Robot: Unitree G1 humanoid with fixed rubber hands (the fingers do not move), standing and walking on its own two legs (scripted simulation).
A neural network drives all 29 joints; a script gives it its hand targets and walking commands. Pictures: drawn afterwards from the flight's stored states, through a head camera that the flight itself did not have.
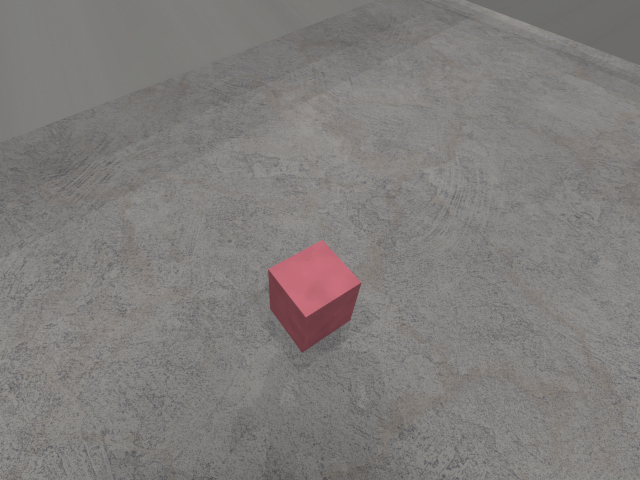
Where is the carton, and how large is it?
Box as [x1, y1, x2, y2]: [268, 240, 361, 351]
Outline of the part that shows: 322,240 268,269 270,308 301,351 303,351 350,319 361,282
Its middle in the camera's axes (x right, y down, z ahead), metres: -0.02 +0.18 +1.28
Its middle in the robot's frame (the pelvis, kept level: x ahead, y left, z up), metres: +0.73 +0.00 -0.65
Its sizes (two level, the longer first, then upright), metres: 0.210 0.200 0.250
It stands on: the floor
